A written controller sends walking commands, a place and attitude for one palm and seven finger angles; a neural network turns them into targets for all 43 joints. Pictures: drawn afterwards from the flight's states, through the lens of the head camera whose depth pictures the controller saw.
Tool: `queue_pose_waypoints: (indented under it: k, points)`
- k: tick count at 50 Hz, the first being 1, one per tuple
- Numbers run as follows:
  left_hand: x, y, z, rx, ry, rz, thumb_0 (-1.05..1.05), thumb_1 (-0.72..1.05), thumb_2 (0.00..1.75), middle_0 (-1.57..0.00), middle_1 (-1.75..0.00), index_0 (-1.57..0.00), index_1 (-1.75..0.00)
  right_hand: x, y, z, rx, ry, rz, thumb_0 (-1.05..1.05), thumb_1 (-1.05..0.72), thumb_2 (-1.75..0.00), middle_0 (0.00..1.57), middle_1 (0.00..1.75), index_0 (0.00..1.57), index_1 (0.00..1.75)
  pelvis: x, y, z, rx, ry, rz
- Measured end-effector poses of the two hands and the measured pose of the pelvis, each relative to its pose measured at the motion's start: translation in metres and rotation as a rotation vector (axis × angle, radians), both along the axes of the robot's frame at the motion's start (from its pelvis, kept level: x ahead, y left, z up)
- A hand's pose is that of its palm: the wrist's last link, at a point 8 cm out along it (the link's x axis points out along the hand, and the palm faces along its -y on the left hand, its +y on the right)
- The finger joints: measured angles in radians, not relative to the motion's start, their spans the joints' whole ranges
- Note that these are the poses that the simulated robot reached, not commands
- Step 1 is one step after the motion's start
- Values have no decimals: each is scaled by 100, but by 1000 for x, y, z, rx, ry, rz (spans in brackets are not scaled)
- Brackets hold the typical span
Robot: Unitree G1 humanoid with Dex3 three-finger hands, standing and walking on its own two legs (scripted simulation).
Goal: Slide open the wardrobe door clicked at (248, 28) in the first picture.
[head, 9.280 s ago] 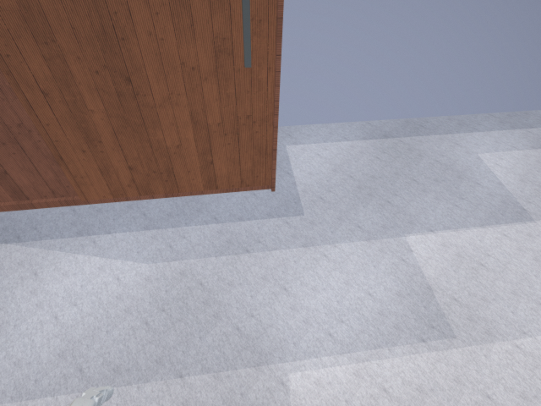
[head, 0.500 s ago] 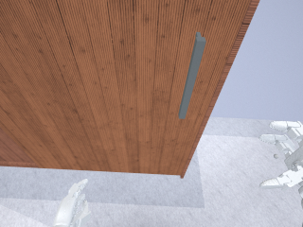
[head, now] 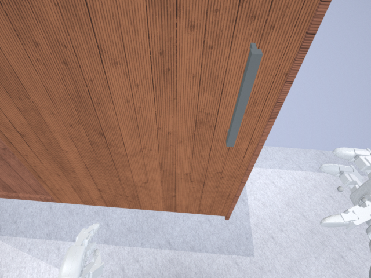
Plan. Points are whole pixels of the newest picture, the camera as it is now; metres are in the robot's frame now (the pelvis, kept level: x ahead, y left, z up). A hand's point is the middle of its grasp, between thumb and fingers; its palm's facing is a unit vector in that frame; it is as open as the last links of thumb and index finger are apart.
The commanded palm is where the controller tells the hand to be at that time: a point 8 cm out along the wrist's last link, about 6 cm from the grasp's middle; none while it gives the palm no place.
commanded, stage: raise the hand with hooked fingers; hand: right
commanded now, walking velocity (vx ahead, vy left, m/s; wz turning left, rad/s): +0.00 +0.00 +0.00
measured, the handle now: (239, 101) +0.53 -0.12 +0.10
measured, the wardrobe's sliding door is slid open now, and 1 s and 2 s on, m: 0.00 0.00 0.00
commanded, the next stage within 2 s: move the hooked fingers beside the handle in 0.08 s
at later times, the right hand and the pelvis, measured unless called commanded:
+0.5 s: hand (325, 173) +0.31 -0.26 +0.10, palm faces +0.07 +1.00 +0.00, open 14.0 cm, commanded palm +0.28 -0.31 +0.11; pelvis +0.00 +0.00 +0.00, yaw +0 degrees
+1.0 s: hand (297, 152) +0.36 -0.22 +0.10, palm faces +0.05 +1.00 +0.01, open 14.0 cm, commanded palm +0.34 -0.27 +0.10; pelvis +0.01 -0.01 +0.00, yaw +1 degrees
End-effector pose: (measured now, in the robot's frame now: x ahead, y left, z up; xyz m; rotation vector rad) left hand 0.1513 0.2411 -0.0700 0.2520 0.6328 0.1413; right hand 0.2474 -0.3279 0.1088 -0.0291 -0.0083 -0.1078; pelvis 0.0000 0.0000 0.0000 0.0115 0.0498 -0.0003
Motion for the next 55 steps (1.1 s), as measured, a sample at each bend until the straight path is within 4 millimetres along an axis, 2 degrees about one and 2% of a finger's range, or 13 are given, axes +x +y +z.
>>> queue_pose_waypoints:
  k: [15,23,33,46,55]
  points:
    - [8,-7,-1,-7,-8,-19,1,91,90,-20,-30,-20,-30,5,0,-1,18,3,8,-1,50,-30,30,120,30,120,0,-1,-1,1,6,-6]
    - [3,-6,-3,4,15,-2,1,91,90,-20,-30,-20,-30,30,11,-4,27,1,35,-1,50,-30,30,120,30,120,0,-4,-1,1,15,-4]
    - [-12,-6,-10,-7,76,36,1,91,90,-20,-30,-20,-30,61,25,-5,34,3,54,-1,50,-30,30,120,30,120,3,-8,0,-2,37,8]
    - [-24,-4,-19,-19,154,62,1,91,90,-20,-30,-20,-30,82,44,-6,33,-7,54,-1,50,-30,30,120,30,120,8,-9,0,-4,48,11]
    - [-27,-1,-22,-23,180,69,1,91,90,-20,-30,-20,-30,104,60,-5,33,-6,53,-1,50,-30,30,120,30,120,7,-6,0,-6,54,12]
